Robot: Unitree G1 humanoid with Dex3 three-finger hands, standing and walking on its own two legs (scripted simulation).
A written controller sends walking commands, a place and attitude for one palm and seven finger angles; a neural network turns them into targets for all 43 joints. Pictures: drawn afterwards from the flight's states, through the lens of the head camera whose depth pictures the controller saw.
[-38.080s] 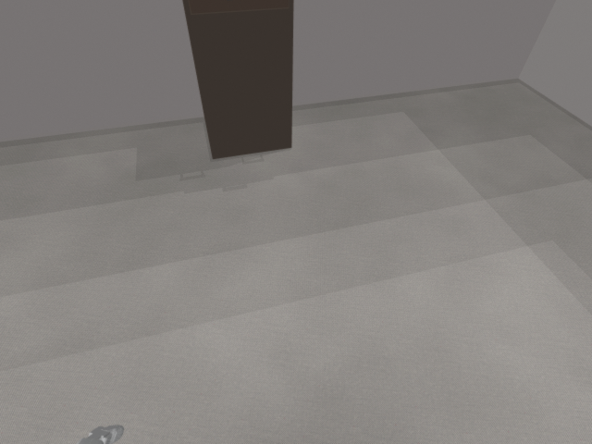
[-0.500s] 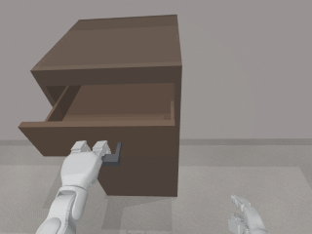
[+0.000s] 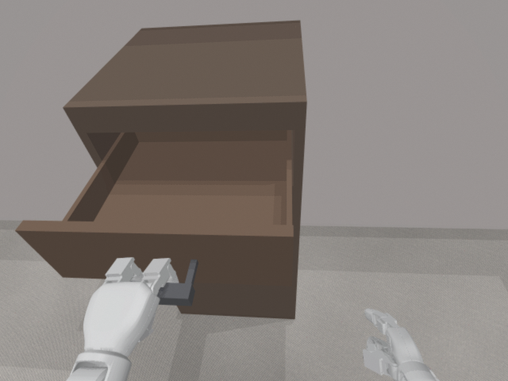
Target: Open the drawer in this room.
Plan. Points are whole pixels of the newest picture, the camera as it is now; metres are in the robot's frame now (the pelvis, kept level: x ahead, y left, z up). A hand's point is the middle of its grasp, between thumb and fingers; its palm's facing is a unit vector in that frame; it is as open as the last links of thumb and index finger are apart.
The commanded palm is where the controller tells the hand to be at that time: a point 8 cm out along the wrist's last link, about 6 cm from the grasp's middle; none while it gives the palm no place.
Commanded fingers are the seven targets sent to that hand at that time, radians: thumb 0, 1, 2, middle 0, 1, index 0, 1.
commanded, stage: pull the drawer open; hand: left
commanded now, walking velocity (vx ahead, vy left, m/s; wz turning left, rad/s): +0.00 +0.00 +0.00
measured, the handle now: (154, 279) +0.25 +0.19 +0.07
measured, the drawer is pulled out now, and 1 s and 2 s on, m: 0.25 0.30 0.29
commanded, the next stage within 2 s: open the thumb to release the handle in 0.80 s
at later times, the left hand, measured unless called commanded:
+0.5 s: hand (135, 348) +0.15 +0.19 +0.05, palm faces +0.01 -0.17 -0.99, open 5.8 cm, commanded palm +0.10 +0.21 +0.10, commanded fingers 0.00 0.90 0.90 -0.40 -1.35 -0.40 -1.35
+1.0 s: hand (130, 359) +0.14 +0.19 +0.04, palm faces +0.05 -0.12 -0.99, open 5.8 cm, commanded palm +0.11 +0.21 +0.10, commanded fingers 0.00 0.48 0.72 -0.37 -1.30 -0.37 -1.30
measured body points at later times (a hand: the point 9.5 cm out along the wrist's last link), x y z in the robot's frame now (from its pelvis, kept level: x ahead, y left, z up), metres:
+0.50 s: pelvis +0.00 -0.01 +0.00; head -0.01 -0.05 +0.45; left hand +0.15 +0.19 +0.10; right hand +0.21 -0.23 -0.09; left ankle +0.00 +0.10 -0.72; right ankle -0.03 -0.07 -0.72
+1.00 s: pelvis +0.00 -0.01 -0.01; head +0.00 -0.05 +0.44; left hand +0.13 +0.19 +0.10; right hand +0.22 -0.22 -0.10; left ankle +0.00 +0.10 -0.72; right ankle -0.03 -0.07 -0.72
